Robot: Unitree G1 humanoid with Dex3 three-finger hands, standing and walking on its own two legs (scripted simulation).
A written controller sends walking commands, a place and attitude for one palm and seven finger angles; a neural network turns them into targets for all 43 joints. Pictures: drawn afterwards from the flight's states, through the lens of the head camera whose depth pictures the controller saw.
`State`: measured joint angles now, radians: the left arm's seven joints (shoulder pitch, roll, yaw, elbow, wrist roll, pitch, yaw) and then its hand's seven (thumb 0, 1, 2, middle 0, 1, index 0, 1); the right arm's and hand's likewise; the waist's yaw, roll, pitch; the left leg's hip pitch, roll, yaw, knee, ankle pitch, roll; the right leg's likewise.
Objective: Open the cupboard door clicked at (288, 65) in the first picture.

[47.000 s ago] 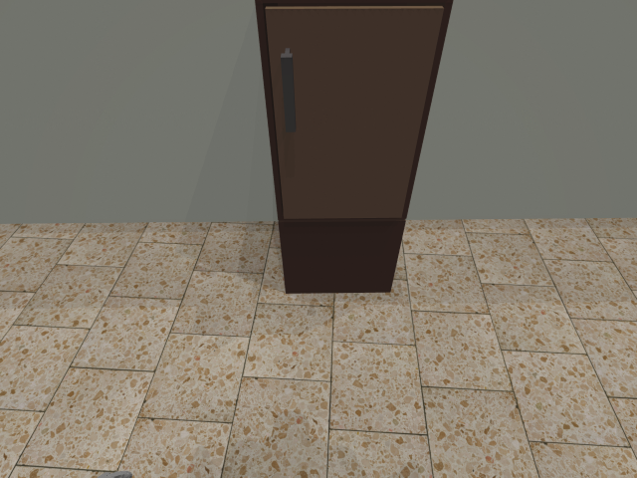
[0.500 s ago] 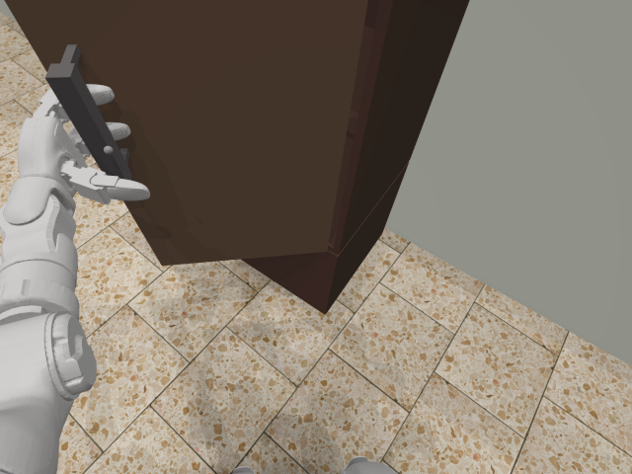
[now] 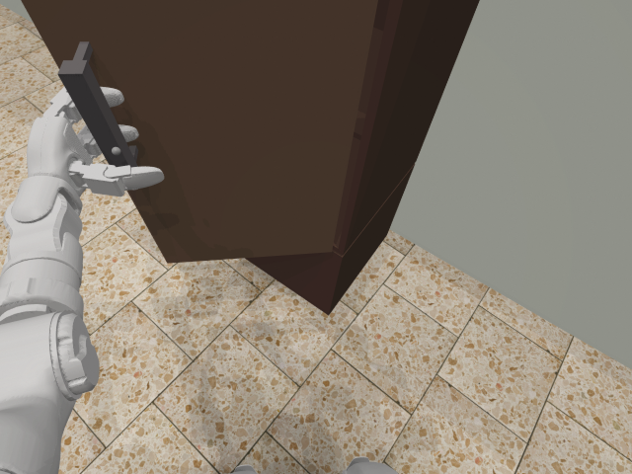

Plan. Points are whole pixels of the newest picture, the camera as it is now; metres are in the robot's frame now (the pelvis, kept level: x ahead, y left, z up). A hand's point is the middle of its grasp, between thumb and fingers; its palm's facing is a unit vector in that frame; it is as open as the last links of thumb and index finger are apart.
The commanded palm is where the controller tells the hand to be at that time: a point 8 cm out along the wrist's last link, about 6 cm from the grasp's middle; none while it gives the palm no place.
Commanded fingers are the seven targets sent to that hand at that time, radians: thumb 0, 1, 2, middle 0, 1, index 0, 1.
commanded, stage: close the thumb around the handle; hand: left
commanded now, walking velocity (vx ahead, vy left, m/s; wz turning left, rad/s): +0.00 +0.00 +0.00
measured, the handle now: (109, 119) +0.54 +0.24 +0.12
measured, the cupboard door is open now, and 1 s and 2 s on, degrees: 42 53 87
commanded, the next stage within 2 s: pull the door open along its arc in 0.46 s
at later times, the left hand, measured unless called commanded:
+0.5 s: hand (118, 151) +0.48 +0.22 +0.12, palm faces +0.05 -1.00 +0.01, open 6.1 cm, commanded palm +0.45 +0.26 +0.11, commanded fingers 0.00 0.90 0.90 -0.40 -1.35 -0.40 -1.35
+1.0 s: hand (122, 191) +0.42 +0.20 +0.12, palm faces +0.01 -1.00 +0.01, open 6.5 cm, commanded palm +0.36 +0.26 +0.11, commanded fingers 0.00 0.90 0.90 -0.40 -1.35 -0.40 -1.35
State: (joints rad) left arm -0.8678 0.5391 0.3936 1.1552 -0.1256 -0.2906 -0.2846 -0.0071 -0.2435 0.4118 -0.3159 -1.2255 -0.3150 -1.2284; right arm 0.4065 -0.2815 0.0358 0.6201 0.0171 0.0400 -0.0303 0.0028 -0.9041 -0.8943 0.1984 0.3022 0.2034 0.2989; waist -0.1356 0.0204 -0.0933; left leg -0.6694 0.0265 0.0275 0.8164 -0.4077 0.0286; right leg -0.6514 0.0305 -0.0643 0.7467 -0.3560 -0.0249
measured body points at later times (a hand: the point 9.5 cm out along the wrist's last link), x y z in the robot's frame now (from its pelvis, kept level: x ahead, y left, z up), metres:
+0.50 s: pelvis +0.01 +0.00 +0.00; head +0.08 +0.01 +0.45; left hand +0.47 +0.27 +0.12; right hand +0.02 -0.27 -0.11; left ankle -0.01 +0.10 -0.70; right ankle +0.00 -0.11 -0.70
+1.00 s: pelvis +0.02 +0.00 +0.01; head +0.06 +0.00 +0.46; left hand +0.41 +0.25 +0.12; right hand +0.08 -0.26 -0.10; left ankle -0.01 +0.10 -0.70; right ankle +0.00 -0.11 -0.70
